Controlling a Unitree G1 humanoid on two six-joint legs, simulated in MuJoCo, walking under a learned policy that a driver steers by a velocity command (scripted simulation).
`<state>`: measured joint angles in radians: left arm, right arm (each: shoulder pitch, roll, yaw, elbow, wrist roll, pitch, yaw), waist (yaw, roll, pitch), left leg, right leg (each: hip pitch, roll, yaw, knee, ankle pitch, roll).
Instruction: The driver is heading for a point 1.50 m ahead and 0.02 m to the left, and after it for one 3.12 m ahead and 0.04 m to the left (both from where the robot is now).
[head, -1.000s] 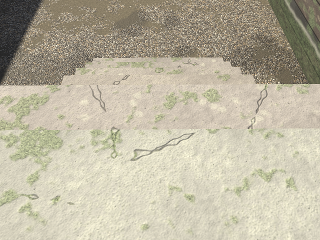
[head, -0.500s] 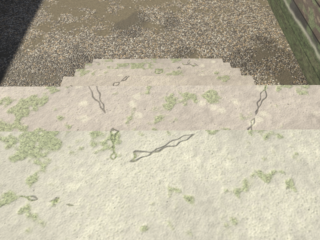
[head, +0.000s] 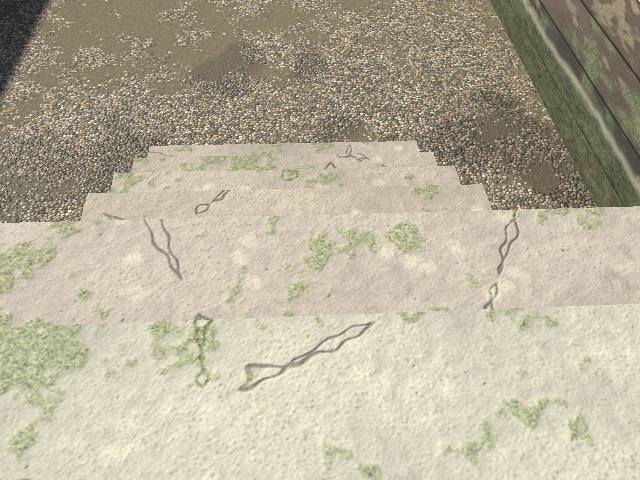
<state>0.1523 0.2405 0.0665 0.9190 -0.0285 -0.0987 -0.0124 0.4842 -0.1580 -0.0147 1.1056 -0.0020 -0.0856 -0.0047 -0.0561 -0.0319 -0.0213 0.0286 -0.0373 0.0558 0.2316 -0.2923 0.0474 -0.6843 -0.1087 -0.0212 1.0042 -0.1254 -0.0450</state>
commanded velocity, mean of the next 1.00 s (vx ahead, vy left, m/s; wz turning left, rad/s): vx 0.33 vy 0.00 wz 0.00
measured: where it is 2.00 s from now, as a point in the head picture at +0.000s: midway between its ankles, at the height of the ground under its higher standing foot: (303, 349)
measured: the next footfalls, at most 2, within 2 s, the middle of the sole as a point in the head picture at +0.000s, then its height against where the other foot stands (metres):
right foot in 0.20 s outside the picture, level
left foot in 0.72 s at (272, 454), level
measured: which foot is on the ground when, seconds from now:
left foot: down 0.00-0.22, up 0.24-0.70, down 0.72-1.00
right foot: up 0.00-0.18, down 0.20-0.74, up 0.76-1.00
